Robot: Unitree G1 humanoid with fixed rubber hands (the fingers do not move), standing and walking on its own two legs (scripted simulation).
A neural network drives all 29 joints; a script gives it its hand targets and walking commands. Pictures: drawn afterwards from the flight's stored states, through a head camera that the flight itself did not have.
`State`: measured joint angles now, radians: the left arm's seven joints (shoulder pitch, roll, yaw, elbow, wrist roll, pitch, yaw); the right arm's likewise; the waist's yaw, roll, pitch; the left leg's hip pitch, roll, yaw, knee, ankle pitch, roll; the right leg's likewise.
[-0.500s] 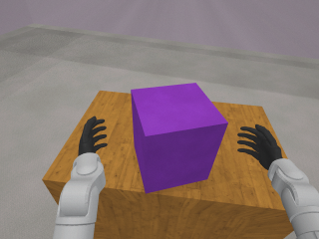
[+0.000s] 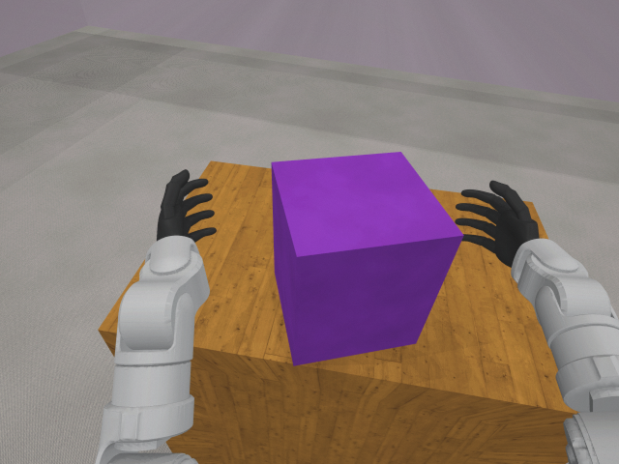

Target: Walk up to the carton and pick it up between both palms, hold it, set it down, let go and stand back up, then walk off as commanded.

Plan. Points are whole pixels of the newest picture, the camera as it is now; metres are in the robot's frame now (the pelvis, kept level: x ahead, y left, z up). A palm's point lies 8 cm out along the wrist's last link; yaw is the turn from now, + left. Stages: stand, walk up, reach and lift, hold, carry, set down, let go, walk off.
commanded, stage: reach and lift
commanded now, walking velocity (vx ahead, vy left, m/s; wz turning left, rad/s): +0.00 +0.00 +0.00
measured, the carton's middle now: (347, 258) +0.44 +0.00 +0.04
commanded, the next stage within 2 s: none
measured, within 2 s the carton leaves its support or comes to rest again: neither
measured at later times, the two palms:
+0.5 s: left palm (182, 194) +0.35 +0.20 +0.21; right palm (491, 183) +0.45 -0.17 +0.20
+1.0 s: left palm (186, 182) +0.38 +0.21 +0.20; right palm (471, 168) +0.49 -0.15 +0.20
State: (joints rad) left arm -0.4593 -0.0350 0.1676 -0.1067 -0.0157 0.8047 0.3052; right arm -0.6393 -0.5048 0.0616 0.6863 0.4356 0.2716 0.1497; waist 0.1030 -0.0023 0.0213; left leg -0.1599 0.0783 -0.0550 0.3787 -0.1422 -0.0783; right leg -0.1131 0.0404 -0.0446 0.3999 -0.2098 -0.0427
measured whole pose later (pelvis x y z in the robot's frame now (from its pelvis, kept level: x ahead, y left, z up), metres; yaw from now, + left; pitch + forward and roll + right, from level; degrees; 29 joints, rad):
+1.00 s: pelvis +0.02 +0.00 +0.00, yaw +0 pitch +1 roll -1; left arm -0.83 -0.03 0.24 0.30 0.00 0.71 0.28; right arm -1.08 -0.51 0.11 1.12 0.44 0.26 0.14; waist 0.20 0.03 -0.01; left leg -0.24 0.08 -0.05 0.38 -0.15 -0.08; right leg -0.18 0.05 -0.04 0.37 -0.20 -0.04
